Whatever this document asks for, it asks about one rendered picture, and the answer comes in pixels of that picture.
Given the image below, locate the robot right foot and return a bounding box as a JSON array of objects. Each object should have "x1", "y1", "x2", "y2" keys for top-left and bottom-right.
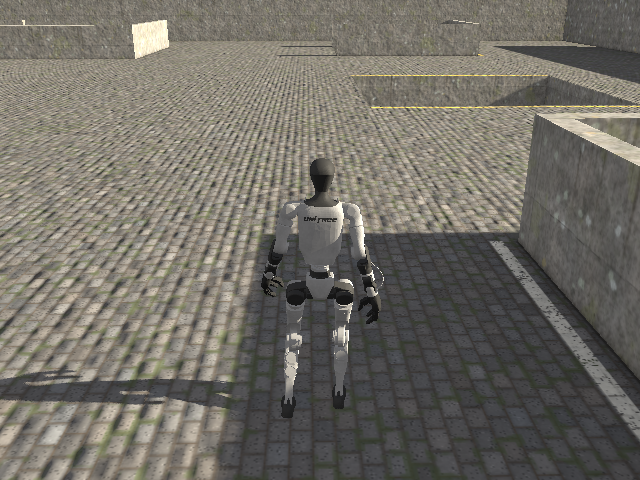
[{"x1": 332, "y1": 384, "x2": 346, "y2": 409}]

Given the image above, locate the robot right upper arm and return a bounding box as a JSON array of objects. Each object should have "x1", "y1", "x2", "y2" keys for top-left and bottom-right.
[{"x1": 342, "y1": 202, "x2": 366, "y2": 260}]

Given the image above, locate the left robot forearm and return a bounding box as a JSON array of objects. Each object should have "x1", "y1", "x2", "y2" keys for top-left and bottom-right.
[{"x1": 263, "y1": 239, "x2": 283, "y2": 279}]

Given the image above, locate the robot left shin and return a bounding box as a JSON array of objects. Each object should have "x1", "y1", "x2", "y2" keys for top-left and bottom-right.
[{"x1": 283, "y1": 333, "x2": 299, "y2": 405}]

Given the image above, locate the robot right hand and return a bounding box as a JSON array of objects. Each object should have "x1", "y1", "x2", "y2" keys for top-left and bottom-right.
[{"x1": 358, "y1": 294, "x2": 381, "y2": 324}]

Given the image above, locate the robot left upper arm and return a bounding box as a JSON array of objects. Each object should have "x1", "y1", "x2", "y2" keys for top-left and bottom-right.
[{"x1": 273, "y1": 201, "x2": 301, "y2": 254}]

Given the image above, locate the robot left hand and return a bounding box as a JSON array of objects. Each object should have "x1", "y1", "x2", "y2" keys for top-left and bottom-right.
[{"x1": 261, "y1": 274, "x2": 284, "y2": 297}]

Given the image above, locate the right robot forearm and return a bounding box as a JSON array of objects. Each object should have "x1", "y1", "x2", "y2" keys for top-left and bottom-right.
[{"x1": 357, "y1": 244, "x2": 378, "y2": 297}]

